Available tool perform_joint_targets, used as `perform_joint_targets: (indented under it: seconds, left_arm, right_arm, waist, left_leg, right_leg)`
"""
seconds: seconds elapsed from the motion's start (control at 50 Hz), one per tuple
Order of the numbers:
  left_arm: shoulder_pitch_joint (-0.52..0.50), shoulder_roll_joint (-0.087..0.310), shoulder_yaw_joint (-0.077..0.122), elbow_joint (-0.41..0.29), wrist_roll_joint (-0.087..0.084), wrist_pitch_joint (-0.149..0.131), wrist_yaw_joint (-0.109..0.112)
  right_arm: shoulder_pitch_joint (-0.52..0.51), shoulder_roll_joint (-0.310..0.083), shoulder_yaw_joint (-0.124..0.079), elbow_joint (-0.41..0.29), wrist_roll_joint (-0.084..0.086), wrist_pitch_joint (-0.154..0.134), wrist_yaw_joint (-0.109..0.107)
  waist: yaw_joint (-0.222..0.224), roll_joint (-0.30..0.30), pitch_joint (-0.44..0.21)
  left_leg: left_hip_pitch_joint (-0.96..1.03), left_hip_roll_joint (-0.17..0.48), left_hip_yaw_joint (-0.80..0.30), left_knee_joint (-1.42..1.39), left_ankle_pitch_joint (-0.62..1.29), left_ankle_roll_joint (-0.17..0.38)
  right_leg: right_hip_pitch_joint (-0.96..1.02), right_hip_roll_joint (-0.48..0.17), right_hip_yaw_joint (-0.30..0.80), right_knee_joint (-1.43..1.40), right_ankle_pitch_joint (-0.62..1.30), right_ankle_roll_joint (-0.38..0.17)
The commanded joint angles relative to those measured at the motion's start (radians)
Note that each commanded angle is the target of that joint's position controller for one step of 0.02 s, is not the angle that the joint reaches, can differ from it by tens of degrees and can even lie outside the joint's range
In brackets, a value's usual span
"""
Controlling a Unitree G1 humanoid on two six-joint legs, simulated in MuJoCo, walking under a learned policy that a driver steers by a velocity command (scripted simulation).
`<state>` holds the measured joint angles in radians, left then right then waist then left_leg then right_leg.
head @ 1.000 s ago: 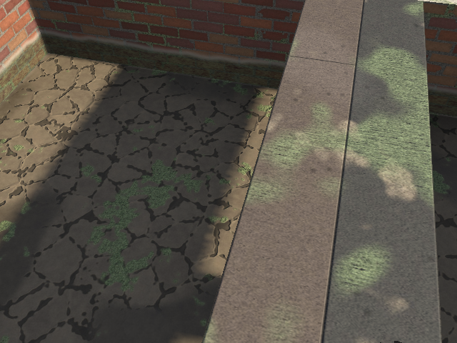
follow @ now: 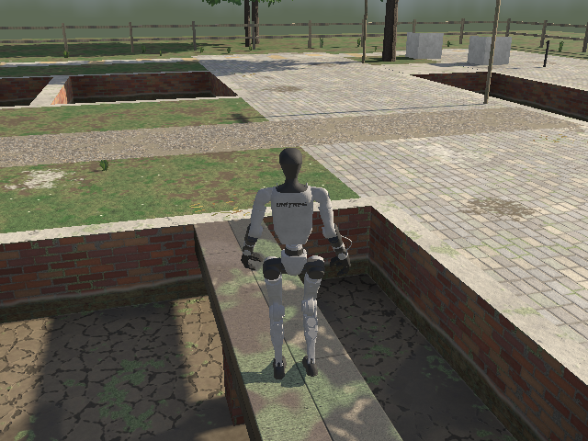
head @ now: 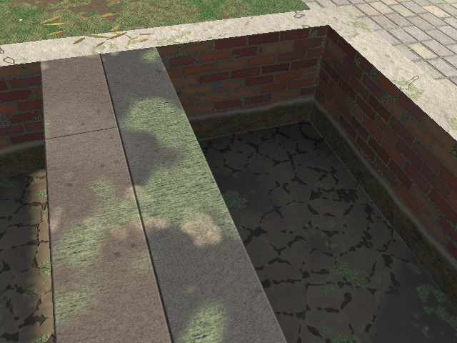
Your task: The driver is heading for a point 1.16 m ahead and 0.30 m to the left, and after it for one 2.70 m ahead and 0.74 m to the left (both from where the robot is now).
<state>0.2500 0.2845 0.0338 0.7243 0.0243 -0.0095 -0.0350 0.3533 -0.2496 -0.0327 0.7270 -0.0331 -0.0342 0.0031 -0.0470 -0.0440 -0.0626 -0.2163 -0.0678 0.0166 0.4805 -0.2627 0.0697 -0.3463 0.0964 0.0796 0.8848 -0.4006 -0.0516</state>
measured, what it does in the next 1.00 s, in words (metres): walks ahead, turning left: right foot, then left foot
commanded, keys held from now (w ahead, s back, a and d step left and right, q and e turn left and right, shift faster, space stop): w+q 1.00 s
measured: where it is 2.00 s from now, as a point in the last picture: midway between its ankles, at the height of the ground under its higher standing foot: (123, 250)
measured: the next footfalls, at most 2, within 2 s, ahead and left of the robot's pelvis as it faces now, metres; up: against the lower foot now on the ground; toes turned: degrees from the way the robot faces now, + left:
right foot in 0.28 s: +0.24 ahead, -0.12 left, +0.00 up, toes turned +6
left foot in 0.82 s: +0.46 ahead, +0.15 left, +0.00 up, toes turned +27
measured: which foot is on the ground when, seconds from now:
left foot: down 0.00-0.30, up 0.32-0.80, down 0.82-1.00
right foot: up 0.00-0.26, down 0.28-0.80, up 0.82-1.00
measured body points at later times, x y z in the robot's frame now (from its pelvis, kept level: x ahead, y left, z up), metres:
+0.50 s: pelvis +0.22 -0.03 +0.00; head +0.22 -0.04 +0.45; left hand +0.20 +0.23 -0.12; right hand +0.40 -0.30 -0.11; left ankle +0.19 +0.09 -0.63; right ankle +0.20 -0.12 -0.74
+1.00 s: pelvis +0.45 +0.11 +0.00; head +0.46 +0.12 +0.45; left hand +0.42 +0.40 -0.12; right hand +0.64 -0.10 -0.12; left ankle +0.43 +0.13 -0.74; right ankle +0.51 -0.04 -0.62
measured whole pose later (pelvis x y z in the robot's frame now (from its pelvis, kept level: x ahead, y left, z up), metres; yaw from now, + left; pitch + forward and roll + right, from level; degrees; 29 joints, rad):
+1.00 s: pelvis +0.45 +0.11 +0.00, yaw +30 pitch -1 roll -1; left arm 0.21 0.29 0.01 0.74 0.05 -0.03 -0.02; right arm 0.32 -0.30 -0.03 0.81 0.00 -0.02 0.03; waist 0.02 0.00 0.05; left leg -0.21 -0.14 0.01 0.50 -0.27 0.15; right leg -0.56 -0.08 0.01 1.31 -0.36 0.05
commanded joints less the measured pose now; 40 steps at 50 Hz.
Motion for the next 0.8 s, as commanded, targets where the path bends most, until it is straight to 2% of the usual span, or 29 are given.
perform_joint_targets:
  seconds: [0.02,0.06,0.08,0.12,0.14,0.16,0.18,0.22,0.24,0.26,0.28,0.3,0.32,0.34,0.36,0.38,0.4,0.44,0.46,0.48,0.5,0.54,0.58,0.66,0.72,0.74,0.76,0.78,0.8]
  left_arm:
    - [-0.059,0.113,0.021,-0.069,0.020,-0.033,-0.017]
    - [-0.090,0.089,0.010,-0.064,0.017,-0.032,-0.021]
    - [-0.128,0.068,-0.001,-0.076,0.020,-0.026,-0.023]
    - [-0.191,0.037,-0.018,-0.092,0.016,-0.026,-0.023]
    - [-0.211,0.037,-0.026,-0.094,0.018,-0.032,-0.032]
    - [-0.242,0.026,-0.034,-0.109,0.022,-0.036,-0.024]
    - [-0.268,0.030,-0.038,-0.117,0.016,-0.040,-0.017]
    - [-0.225,0.021,-0.045,-0.112,0.006,-0.043,-0.005]
    - [-0.148,0.025,-0.042,-0.092,-0.006,-0.048,0.005]
    - [-0.055,0.030,-0.035,-0.067,-0.008,-0.052,0.022]
    - [0.070,0.071,-0.019,-0.038,-0.005,-0.057,0.035]
    - [0.236,0.153,0.004,-0.030,0.003,-0.063,0.041]
    - [0.325,0.284,0.038,0.009,0.000,-0.038,0.042]
    - [0.260,0.204,0.023,-0.004,0.000,-0.033,0.038]
    - [0.180,0.120,0.003,-0.027,0.012,-0.037,0.032]
    - [0.097,0.070,-0.010,-0.041,0.017,-0.050,0.026]
    - [0.052,0.046,-0.018,-0.043,0.015,-0.063,0.024]
    - [0.043,0.013,-0.030,-0.033,0.012,-0.082,0.020]
    - [0.059,0.012,-0.031,-0.021,0.013,-0.090,0.016]
    - [0.059,0.031,-0.026,-0.015,0.008,-0.097,0.020]
    - [0.079,0.031,-0.029,-0.002,0.011,-0.099,0.024]
    - [0.130,0.043,-0.030,0.022,0.020,-0.094,0.028]
    - [0.147,0.054,-0.030,0.032,0.025,-0.093,0.029]
    - [0.215,0.094,-0.022,0.075,0.036,-0.082,0.035]
    - [0.264,0.125,-0.009,0.115,0.044,-0.062,0.036]
    - [0.267,0.127,-0.007,0.126,0.043,-0.057,0.036]
    - [0.262,0.135,-0.007,0.132,0.043,-0.048,0.038]
    - [0.239,0.152,-0.004,0.127,0.037,-0.036,0.040]
    - [0.196,0.181,0.002,0.111,0.024,-0.029,0.037]
  right_arm:
    - [0.048,-0.115,-0.032,-0.018,0.011,-0.027,0.015]
    - [0.044,-0.102,-0.028,-0.002,0.016,-0.042,0.019]
    - [0.037,-0.110,-0.027,0.003,0.017,-0.044,0.018]
    - [0.052,-0.125,-0.031,0.018,0.009,-0.047,0.012]
    - [0.030,-0.169,-0.043,0.016,0.013,-0.047,0.013]
    - [0.049,-0.194,-0.053,0.021,0.018,-0.039,0.009]
    - [0.074,-0.197,-0.056,0.039,0.018,-0.033,0.008]
    - [0.130,-0.187,-0.056,0.076,0.018,-0.017,0.005]
    - [0.123,-0.193,-0.059,0.083,0.022,-0.011,0.007]
    - [0.086,-0.215,-0.064,0.074,0.032,-0.010,0.001]
    - [0.049,-0.198,-0.060,0.068,0.039,-0.013,0.004]
    - [0.021,-0.127,-0.040,0.044,0.047,-0.019,0.009]
    - [0.020,-0.117,-0.034,-0.028,0.055,-0.014,0.006]
    - [0.013,-0.179,-0.043,0.007,0.029,0.005,-0.005]
    - [-0.031,-0.179,-0.044,0.030,0.025,0.007,0.003]
    - [-0.035,-0.150,-0.037,0.037,0.027,0.010,0.014]
    - [-0.045,-0.144,-0.040,0.041,0.030,0.017,0.023]
    - [-0.037,-0.146,-0.044,0.045,0.027,0.037,0.037]
    - [-0.048,-0.154,-0.049,0.043,0.027,0.048,0.043]
    - [-0.074,-0.157,-0.050,0.035,0.025,0.055,0.051]
    - [-0.112,-0.157,-0.050,0.025,0.021,0.061,0.054]
    - [-0.181,-0.129,-0.035,0.000,0.016,0.061,0.066]
    - [-0.258,-0.134,-0.027,-0.019,0.021,0.056,0.077]
    - [-0.439,-0.112,0.000,-0.083,0.016,0.055,0.088]
    - [-0.488,-0.127,0.003,-0.114,0.009,0.059,0.095]
    - [-0.482,-0.122,0.008,-0.116,0.004,0.058,0.094]
    - [-0.448,-0.116,0.010,-0.108,-0.001,0.059,0.090]
    - [-0.321,-0.129,0.005,-0.081,0.002,0.052,0.082]
    - [-0.108,-0.149,-0.011,-0.015,0.006,0.037,0.070]
  waist:
    - [0.014,0.123,0.147]
    - [0.020,0.139,0.142]
    - [0.023,0.142,0.149]
    - [0.009,0.152,0.153]
    - [0.001,0.159,0.164]
    - [-0.014,0.185,0.171]
    - [-0.030,0.184,0.180]
    - [-0.045,0.190,0.146]
    - [-0.009,0.176,0.114]
    - [0.048,0.104,0.085]
    - [0.124,0.053,0.026]
    - [0.203,-0.075,-0.108]
    - [0.205,-0.303,-0.186]
    - [0.158,-0.104,-0.072]
    - [0.132,-0.006,0.027]
    - [0.084,0.013,0.084]
    - [0.058,0.001,0.105]
    - [0.029,-0.034,0.099]
    - [0.023,-0.052,0.094]
    - [0.029,-0.063,0.082]
    - [0.036,-0.061,0.098]
    - [0.048,-0.047,0.113]
    - [0.068,-0.040,0.141]
    - [0.122,-0.036,0.202]
    - [0.134,-0.062,0.204]
    - [0.122,-0.067,0.204]
    - [0.098,-0.066,0.172]
    - [0.048,-0.081,0.100]
    - [-0.043,-0.062,0.002]
  left_leg:
    - [0.144,0.292,-0.494,-0.322,-0.265,0.134]
    - [0.080,0.238,-0.400,-0.315,-0.036,0.125]
    - [0.052,0.222,-0.359,-0.306,0.052,0.116]
    - [0.016,0.190,-0.294,-0.280,0.174,0.103]
    - [-0.022,0.182,-0.265,-0.268,0.217,0.111]
    - [-0.047,0.174,-0.254,-0.259,0.261,0.111]
    - [-0.048,0.173,-0.253,-0.241,0.302,0.111]
    - [-0.011,0.183,-0.290,-0.197,0.328,0.115]
    - [-0.009,0.190,-0.308,-0.146,0.303,0.111]
    - [-0.055,0.183,-0.324,-0.071,0.267,0.109]
    - [-0.138,0.133,-0.285,0.106,0.219,0.084]
    - [-0.303,0.062,-0.195,0.388,-0.045,0.044]
    - [-0.522,-0.049,-0.085,0.661,-0.319,0.002]
    - [-0.588,0.024,-0.137,0.811,-0.272,-0.005]
    - [-0.585,0.046,-0.149,0.840,-0.174,-0.007]
    - [-0.530,0.083,-0.135,0.823,-0.093,-0.020]
    - [-0.480,0.098,-0.110,0.822,-0.048,-0.034]
    - [-0.421,0.090,-0.097,0.851,0.039,-0.051]
    - [-0.433,0.082,-0.091,0.867,0.074,-0.051]
    - [-0.446,0.083,-0.086,0.862,0.116,-0.051]
    - [-0.472,0.082,-0.076,0.856,0.164,-0.050]
    - [-0.516,0.088,-0.058,0.817,0.247,-0.039]
    - [-0.514,0.091,-0.034,0.726,0.275,-0.036]
    - [-0.520,0.095,0.059,0.503,0.153,-0.019]
    - [-0.480,0.081,0.117,0.372,-0.017,0.018]
    - [-0.429,0.076,0.132,0.325,-0.057,0.034]
    - [-0.334,0.040,0.152,0.271,-0.119,0.056]
    - [-0.171,-0.009,0.174,0.226,-0.123,0.077]
    - [0.086,-0.027,0.138,0.163,-0.010,0.111]
  right_leg:
    - [-0.357,-0.096,-0.015,0.151,0.085,0.053]
    - [-0.276,-0.101,-0.050,0.140,0.170,0.073]
    - [-0.250,-0.100,-0.063,0.117,0.200,0.078]
    - [-0.185,-0.090,-0.089,0.024,0.229,0.078]
    - [-0.134,-0.073,-0.122,-0.049,0.185,0.072]
    - [-0.096,-0.061,-0.136,-0.093,0.146,0.065]
    - [-0.066,-0.052,-0.154,-0.136,0.119,0.059]
    - [0.017,-0.036,-0.162,-0.242,0.128,0.056]
    - [0.105,-0.030,-0.162,-0.310,0.177,0.052]
    - [0.241,-0.032,-0.159,-0.401,0.237,0.036]
    - [0.423,-0.086,-0.106,-0.443,0.230,0.018]
    - [0.653,-0.308,0.134,-0.474,0.071,-0.007]
    - [0.688,-0.521,0.561,-0.615,0.011,-0.083]
    - [0.565,-0.525,0.564,-0.614,-0.111,-0.104]
    - [0.448,-0.476,0.447,-0.618,-0.017,-0.109]
    - [0.340,-0.436,0.323,-0.635,0.164,-0.107]
    - [0.269,-0.400,0.225,-0.656,0.327,-0.112]
    - [0.207,-0.368,0.101,-0.666,0.539,-0.119]
    - [0.214,-0.357,0.055,-0.659,0.588,-0.117]
    - [0.232,-0.349,0.010,-0.666,0.575,-0.111]
    - [0.237,-0.347,-0.024,-0.665,0.572,-0.102]
    - [0.257,-0.348,-0.077,-0.649,0.566,-0.079]
    - [0.262,-0.338,-0.122,-0.640,0.573,-0.067]
    - [0.326,-0.363,-0.160,-0.645,0.575,-0.077]
    - [0.405,-0.388,-0.197,-0.606,0.607,-0.091]
    - [0.398,-0.383,-0.229,-0.566,0.671,-0.089]
    - [0.389,-0.367,-0.275,-0.479,0.791,-0.080]
    - [0.363,-0.355,-0.309,-0.334,0.973,-0.066]
    - [0.249,-0.355,-0.322,-0.114,1.015,-0.027]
